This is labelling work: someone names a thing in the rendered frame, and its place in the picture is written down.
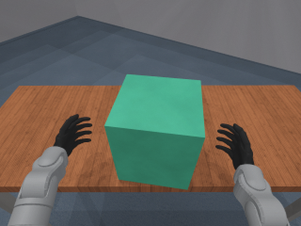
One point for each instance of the carton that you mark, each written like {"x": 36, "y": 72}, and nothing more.
{"x": 156, "y": 131}

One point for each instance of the table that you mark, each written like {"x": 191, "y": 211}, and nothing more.
{"x": 31, "y": 118}

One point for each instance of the robot left forearm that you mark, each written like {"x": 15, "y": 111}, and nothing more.
{"x": 36, "y": 198}

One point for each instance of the left robot hand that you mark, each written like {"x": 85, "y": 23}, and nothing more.
{"x": 67, "y": 137}

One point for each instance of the right robot hand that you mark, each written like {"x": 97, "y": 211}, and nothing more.
{"x": 240, "y": 148}

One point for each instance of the robot right forearm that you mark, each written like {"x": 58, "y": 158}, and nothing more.
{"x": 254, "y": 193}

